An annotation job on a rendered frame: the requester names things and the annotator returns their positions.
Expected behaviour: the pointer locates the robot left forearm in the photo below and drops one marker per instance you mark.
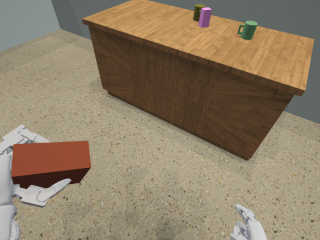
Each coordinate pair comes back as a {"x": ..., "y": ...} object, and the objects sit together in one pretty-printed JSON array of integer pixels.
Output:
[{"x": 9, "y": 228}]

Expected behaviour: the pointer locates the sponge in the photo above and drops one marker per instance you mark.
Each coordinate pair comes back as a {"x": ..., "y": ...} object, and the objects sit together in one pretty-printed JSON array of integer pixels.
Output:
[{"x": 44, "y": 164}]

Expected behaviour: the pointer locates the table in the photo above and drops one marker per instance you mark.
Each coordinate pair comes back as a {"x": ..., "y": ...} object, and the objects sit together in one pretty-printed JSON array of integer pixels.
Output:
[{"x": 207, "y": 81}]

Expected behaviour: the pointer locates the left robot hand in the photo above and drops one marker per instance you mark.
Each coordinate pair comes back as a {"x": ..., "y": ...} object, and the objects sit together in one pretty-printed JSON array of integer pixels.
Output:
[{"x": 33, "y": 195}]

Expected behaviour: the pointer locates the right robot hand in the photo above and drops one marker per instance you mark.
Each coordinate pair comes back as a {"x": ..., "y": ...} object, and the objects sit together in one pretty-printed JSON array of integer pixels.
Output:
[{"x": 252, "y": 231}]

